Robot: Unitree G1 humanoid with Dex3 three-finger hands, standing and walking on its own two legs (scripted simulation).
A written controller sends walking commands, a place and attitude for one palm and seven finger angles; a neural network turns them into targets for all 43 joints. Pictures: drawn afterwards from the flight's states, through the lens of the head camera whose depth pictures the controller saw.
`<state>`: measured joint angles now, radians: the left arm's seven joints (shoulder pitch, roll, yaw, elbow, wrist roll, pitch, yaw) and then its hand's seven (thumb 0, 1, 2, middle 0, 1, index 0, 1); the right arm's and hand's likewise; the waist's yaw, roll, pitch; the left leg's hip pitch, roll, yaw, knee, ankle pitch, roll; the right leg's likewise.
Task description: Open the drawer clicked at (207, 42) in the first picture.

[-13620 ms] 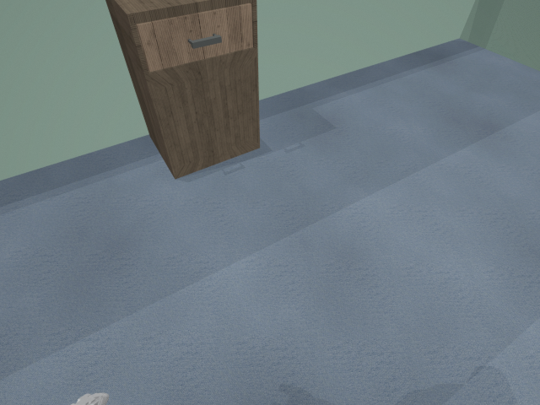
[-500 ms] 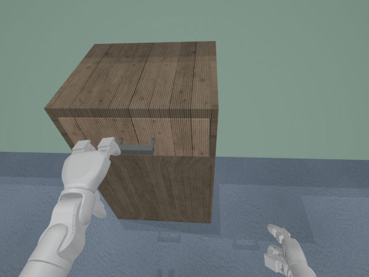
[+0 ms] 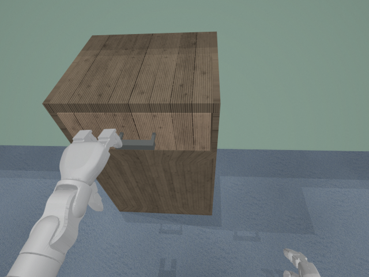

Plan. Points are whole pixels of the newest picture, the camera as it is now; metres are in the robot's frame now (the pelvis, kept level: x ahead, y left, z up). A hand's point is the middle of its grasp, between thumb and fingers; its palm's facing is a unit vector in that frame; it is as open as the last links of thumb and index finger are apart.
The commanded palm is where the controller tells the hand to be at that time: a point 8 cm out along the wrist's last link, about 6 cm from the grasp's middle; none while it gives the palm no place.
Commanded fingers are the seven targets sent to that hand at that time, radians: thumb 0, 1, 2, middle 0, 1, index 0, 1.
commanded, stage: raise the hand with hooked fingers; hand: left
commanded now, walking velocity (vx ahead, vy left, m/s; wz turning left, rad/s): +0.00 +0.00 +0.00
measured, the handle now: (136, 139) +0.51 +0.24 -0.08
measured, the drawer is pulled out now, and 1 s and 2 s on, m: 0.00 0.00 0.00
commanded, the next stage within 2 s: move the hooked fingers above the handle in 0.02 s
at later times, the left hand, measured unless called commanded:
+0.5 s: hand (108, 162) +0.34 +0.23 +0.05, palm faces -0.01 -0.05 -1.00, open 13.8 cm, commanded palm +0.32 +0.24 +0.10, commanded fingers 0.00 -0.50 0.30 -0.30 -1.20 -0.30 -1.20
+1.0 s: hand (118, 151) +0.40 +0.24 +0.02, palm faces -0.06 -0.03 -1.00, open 13.8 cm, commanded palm +0.38 +0.24 +0.07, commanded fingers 0.00 -0.50 0.30 -0.30 -1.20 -0.30 -1.20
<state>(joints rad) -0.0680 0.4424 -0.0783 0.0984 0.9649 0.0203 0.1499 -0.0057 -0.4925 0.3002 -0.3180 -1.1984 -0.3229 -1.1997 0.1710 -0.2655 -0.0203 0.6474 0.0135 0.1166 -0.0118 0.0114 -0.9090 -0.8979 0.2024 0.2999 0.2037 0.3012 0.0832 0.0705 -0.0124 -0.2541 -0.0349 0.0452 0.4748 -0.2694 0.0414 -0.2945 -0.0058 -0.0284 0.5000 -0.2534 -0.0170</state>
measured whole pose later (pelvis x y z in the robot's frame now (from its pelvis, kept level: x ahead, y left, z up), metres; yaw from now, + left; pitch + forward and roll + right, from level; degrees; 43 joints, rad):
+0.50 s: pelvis +0.00 -0.02 -0.01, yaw +0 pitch +6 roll +1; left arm -0.23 0.45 -0.06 0.34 0.98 -0.04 0.14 -0.01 -0.49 0.30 -0.32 -1.20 -0.32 -1.20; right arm 0.16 -0.26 -0.02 0.64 0.02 0.10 -0.04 0.01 -0.91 -0.90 0.20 0.30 0.21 0.30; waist 0.07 0.06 -0.05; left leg -0.34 -0.01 0.03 0.54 -0.30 0.02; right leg -0.38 0.01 -0.05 0.56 -0.28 -0.04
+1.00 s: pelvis +0.01 -0.01 -0.02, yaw +0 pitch +11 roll +0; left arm -0.44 0.46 -0.03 0.67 1.04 -0.09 0.23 -0.01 -0.49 0.30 -0.32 -1.20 -0.32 -1.20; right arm 0.26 -0.26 -0.06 0.67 0.02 0.11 -0.04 0.01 -0.91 -0.90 0.20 0.30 0.20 0.30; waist 0.01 0.05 -0.09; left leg -0.49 -0.01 0.04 0.64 -0.34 0.03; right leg -0.52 0.01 -0.03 0.64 -0.32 -0.03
